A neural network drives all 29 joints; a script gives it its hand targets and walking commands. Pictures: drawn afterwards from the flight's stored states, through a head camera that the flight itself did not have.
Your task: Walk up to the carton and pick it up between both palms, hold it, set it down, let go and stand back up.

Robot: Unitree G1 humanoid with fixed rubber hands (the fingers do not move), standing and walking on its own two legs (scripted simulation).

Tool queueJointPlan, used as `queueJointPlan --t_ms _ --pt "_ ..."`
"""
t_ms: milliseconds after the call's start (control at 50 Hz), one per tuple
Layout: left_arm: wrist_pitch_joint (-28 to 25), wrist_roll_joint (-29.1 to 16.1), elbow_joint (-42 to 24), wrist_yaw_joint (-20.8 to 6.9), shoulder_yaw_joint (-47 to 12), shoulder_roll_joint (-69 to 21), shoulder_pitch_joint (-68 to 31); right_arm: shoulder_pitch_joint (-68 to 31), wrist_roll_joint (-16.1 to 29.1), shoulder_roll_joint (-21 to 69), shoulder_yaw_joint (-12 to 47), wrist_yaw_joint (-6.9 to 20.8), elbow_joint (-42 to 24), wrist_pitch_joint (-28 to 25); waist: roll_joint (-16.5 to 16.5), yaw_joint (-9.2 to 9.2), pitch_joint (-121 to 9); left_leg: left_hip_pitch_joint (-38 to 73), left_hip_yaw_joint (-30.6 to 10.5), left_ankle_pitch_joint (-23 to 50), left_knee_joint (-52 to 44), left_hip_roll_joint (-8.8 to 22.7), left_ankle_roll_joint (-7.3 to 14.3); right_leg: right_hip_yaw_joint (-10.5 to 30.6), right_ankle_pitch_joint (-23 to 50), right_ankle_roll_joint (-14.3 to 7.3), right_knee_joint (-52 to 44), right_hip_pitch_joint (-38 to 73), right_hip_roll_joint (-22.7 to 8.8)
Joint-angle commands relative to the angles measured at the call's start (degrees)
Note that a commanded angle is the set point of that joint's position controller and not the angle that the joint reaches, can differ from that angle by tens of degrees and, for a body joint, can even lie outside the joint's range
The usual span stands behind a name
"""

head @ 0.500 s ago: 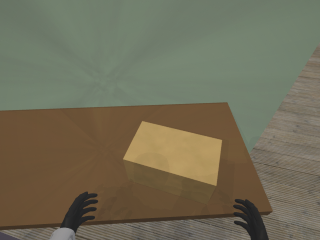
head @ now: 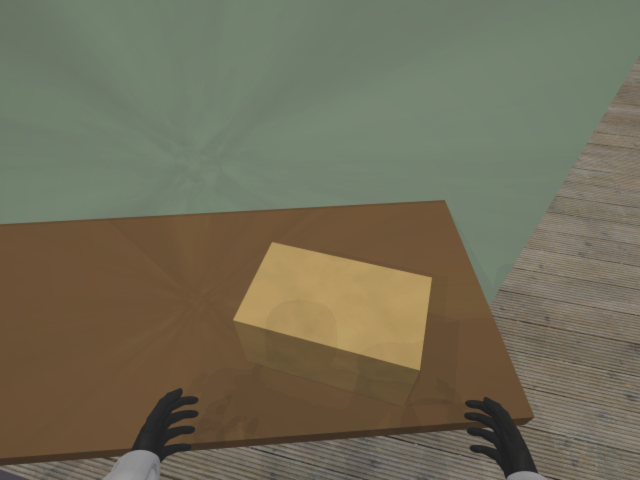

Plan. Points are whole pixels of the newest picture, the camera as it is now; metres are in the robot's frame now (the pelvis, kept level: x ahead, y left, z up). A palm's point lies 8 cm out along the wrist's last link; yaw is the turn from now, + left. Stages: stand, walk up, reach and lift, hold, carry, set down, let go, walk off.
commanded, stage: let go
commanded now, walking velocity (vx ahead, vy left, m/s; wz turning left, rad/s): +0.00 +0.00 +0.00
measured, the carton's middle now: (335, 321) +0.39 +0.01 -0.14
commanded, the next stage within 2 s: stand in 0.30 s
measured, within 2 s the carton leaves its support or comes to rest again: neither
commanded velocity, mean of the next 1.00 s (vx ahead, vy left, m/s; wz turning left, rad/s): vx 0.00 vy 0.00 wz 0.00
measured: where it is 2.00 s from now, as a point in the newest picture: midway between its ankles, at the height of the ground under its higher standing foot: outside the picture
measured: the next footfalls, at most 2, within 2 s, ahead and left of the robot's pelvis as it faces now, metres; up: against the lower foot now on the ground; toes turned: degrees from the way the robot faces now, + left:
none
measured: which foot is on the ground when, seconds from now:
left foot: down 0.00-1.00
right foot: down 0.00-1.00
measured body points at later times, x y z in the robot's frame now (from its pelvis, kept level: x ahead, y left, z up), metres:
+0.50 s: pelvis +0.00 -0.01 +0.00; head -0.01 -0.01 +0.45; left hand +0.14 +0.28 -0.09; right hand +0.15 -0.30 -0.09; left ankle +0.00 +0.14 -0.75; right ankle -0.01 -0.13 -0.75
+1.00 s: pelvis -0.04 +0.01 +0.00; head -0.06 +0.01 +0.45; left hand +0.06 +0.31 -0.11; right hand +0.05 -0.30 -0.11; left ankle +0.00 +0.14 -0.75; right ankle -0.01 -0.13 -0.75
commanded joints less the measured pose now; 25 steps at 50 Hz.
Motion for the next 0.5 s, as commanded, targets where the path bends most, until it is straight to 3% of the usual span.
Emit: queueJointPlan --t_ms 0,20,40,60,80,100,120,140,160,180,200,220,240,260,280,300,320,340,360,380,400,420,440,460,480 --pt "-1.3 0.1 -9.1 0.3 2.3 6.7 -6.0 -5.2 0.3 -5.3 -1.5 -0.1 -7.7 -1.2 -0.3 0.6 -4.5 6.6 2.5 12.4 -1.5 -3.9 -0.9 -3.6 5.7 -0.7 -4.0 -4.9 2.9" --pt "-0.2 0.2 -5.7 0.5 2.2 6.0 -4.1 -5.0 -0.5 -4.1 -0.3 -0.1 -5.2 -0.8 -0.3 1.63 -4.8 6.8 3.4 12.5 -1.1 -3.7 -0.9 -2.1 6.4 -0.9 -4.7 -6.0 2.5" --pt "-0.9 0.3 -10.6 0.0 2.7 5.8 -2.7 -1.5 0.1 -4.2 -0.9 -0.4 -7.8 -1.2 -0.6 0.75 -4.6 7.7 3.4 12.8 -1.2 -3.3 -0.9 -2.6 8.3 -0.6 -4.3 -4.9 2.4" --pt "0.2 1.0 -5.3 0.2 1.8 4.7 -5.2 -4.9 0.2 -5.9 -0.6 0.0 -4.4 -0.8 -0.5 0.58 -4.3 8.1 3.0 15.0 -1.0 -4.0 -0.8 -3.1 9.0 -0.7 -3.5 -6.0 3.2" --pt "0.3 0.8 -5.6 -0.2 2.0 4.2 -2.7 -3.9 0.6 -4.5 -0.4 -0.1 -5.6 -0.7 -0.6 -0.14 -4.4 8.7 3.6 14.3 -1.6 -3.8 -0.7 -2.3 7.7 -0.8 -4.3 -6.4 3.5" --pt "0.2 1.3 -7.4 -0.1 2.1 4.2 -3.9 -5.3 0.5 -6.0 -0.7 -0.3 -6.5 -1.2 0.8 0.73 -5.2 9.1 2.7 15.9 -0.9 -4.0 -0.9 -2.6 8.4 -0.6 -4.4 -5.4 3.3" --pt "1.3 2.9 -7.0 0.5 1.7 2.6 -4.1 -5.7 0.4 -6.9 -0.8 0.5 -2.7 -0.5 2.4 1.07 -3.4 8.8 2.6 16.7 -1.2 -4.0 -2.0 -3.1 8.3 -1.1 -3.9 -6.0 3.8" --pt "2.1 2.7 -6.9 0.1 2.5 2.1 -1.4 -4.6 -0.2 -7.1 -0.5 0.2 -4.7 -0.7 -1.4 1.35 -3.2 8.7 2.9 17.3 -0.8 -3.8 -1.4 -3.2 9.7 -0.6 -4.0 -5.3 3.8" --pt "3.0 3.8 -5.8 0.1 2.1 1.3 -2.8 -5.0 -0.8 -6.8 -1.5 0.6 -1.3 0.1 -0.5 0.23 -1.5 10.3 2.7 15.3 -1.5 -3.9 -0.9 -3.5 8.7 -0.5 -5.1 -8.3 3.6" --pt "2.9 3.4 -7.5 0.0 2.4 1.3 -2.9 -6.3 -0.9 -8.3 -1.9 0.8 -4.2 -0.3 -1.9 1.71 -3.6 9.1 3.2 16.1 -1.1 -4.0 -0.9 -2.8 10.2 -0.1 -4.9 -6.9 3.4" --pt "1.3 0.3 -8.1 -1.0 2.7 3.2 -1.2 -3.1 0.9 -4.2 0.8 -0.4 -10.7 -1.5 -5.2 1.18 -6.0 8.1 4.1 15.0 0.0 -4.5 0.1 -2.0 12.4 0.5 -4.5 -4.8 2.9" --pt "0.8 1.0 -7.7 -1.4 3.2 3.9 -3.1 -4.0 -0.3 -5.1 0.4 -1.0 -7.4 -1.8 -4.6 0.62 -5.9 8.7 3.9 13.6 -0.6 -4.6 0.4 -1.4 13.8 0.8 -4.2 -5.5 2.1" --pt "2.0 4.0 -5.8 -0.1 2.8 2.5 -6.3 -8.1 -0.6 -7.2 -0.8 0.3 -4.5 -1.1 0.6 0.56 -5.9 9.5 2.8 13.4 -1.4 -4.5 -1.0 -3.8 9.3 0.2 -3.9 -7.2 3.9" --pt "1.1 3.4 -8.5 -0.1 2.9 4.4 -3.7 -6.4 -0.4 -6.1 -0.5 -0.2 -8.2 -1.4 -3.1 1.23 -6.0 8.1 4.0 13.8 -0.3 -4.6 -0.3 -2.3 12.1 0.3 -4.0 -5.3 2.8" --pt "0.0 2.4 -12.0 0.1 3.6 5.3 -5.3 -4.8 -0.2 -4.8 -1.3 -0.9 -7.3 -2.2 -0.1 1.35 -7.1 8.8 3.9 14.7 -0.9 -4.4 -0.7 -2.2 12.4 0.0 -3.2 -4.6 2.9" --pt "-3.2 5.7 -1.7 1.5 6.1 11.7 2.9 1.3 -2.3 -19.4 -2.8 -0.7 -3.2 3.8 1.0 -0.19 -10.3 1.7 -1.2 22.2 3.2 3.0 1.1 0.6 19.7 -1.2 2.1 -1.3 -2.6" --pt "-4.4 5.2 -0.8 1.9 5.4 11.3 2.9 0.7 -2.2 -16.9 -3.4 -0.9 -3.5 6.0 -1.9 -0.57 -12.2 1.7 -1.6 20.8 2.7 3.2 1.9 1.7 20.3 -0.6 1.9 1.2 -3.2" --pt "-5.2 4.4 -1.5 2.0 5.9 14.2 2.3 -0.9 -2.1 -19.0 -4.1 -0.7 -4.2 6.8 -1.6 0.02 -9.4 -1.5 -1.5 16.3 2.0 3.5 1.4 2.2 19.0 -0.2 2.3 0.5 -4.9" --pt "-5.8 4.6 -1.4 1.6 4.9 11.9 1.2 1.5 -0.4 -17.9 -3.9 -0.8 -3.6 7.7 -0.4 -0.77 -6.3 -2.0 -2.2 17.5 2.3 3.1 2.0 1.9 21.3 -0.9 4.0 -3.3 -4.9" --pt "-6.3 4.8 -1.5 1.4 5.2 12.8 0.7 1.8 -0.6 -16.5 -3.1 -0.2 -3.0 8.3 2.8 -0.61 -5.3 -3.2 -1.1 13.3 2.2 3.3 1.7 2.5 16.9 0.3 1.5 -3.9 -5.3" --pt "-6.6 4.5 0.4 1.5 5.1 13.6 0.8 -1.1 -0.5 -15.0 -2.0 0.5 -3.3 8.7 2.2 -0.17 -6.2 -1.9 -1.9 10.1 1.7 2.6 1.5 2.5 14.1 -0.2 1.2 -4.5 -3.7" --pt "-5.9 4.3 0.9 1.3 3.8 11.4 2.4 2.1 -0.4 -14.8 -2.5 -0.1 -2.3 8.9 1.2 -1.22 -5.4 -1.7 -1.3 6.6 1.0 2.6 1.8 2.4 11.6 -0.7 0.3 -5.5 -4.3" --pt "-6.2 4.2 0.6 1.3 3.9 10.7 1.5 -1.0 -0.9 -15.6 -2.1 0.2 -2.5 8.9 -1.9 0.4 -6.4 -1.7 -3.2 12.2 1.8 3.3 2.5 2.2 15.8 -0.7 1.1 -5.0 -4.4" --pt "-6.7 4.4 0.9 1.5 3.5 11.2 -0.5 0.8 -0.4 -13.6 -1.9 0.8 -3.0 8.6 -3.9 -1.79 -8.4 1.3 -2.6 13.7 1.3 3.6 1.7 2.8 16.8 -1.0 1.8 -4.5 -4.6" --pt "-6.9 3.9 2.1 1.5 4.2 12.2 1.9 -1.6 -1.6 -17.2 -2.6 0.6 -1.6 8.6 -3.1 0.58 -8.6 0.0 -2.3 14.7 2.5 3.0 2.2 2.3 17.4 -0.9 0.8 -2.9 -4.8"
